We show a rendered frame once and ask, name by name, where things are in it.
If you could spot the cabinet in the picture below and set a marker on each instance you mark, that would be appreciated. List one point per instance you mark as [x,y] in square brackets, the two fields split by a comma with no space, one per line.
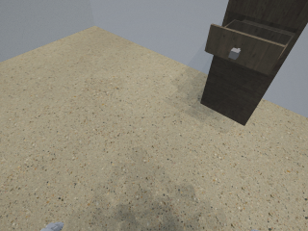
[234,90]

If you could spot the handle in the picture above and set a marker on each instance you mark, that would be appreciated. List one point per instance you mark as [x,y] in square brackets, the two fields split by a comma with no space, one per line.
[234,53]

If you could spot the drawer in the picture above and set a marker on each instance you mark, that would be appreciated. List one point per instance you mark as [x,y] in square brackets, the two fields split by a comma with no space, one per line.
[261,48]

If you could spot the left robot hand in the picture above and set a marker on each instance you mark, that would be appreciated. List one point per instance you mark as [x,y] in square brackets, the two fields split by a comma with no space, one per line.
[57,226]

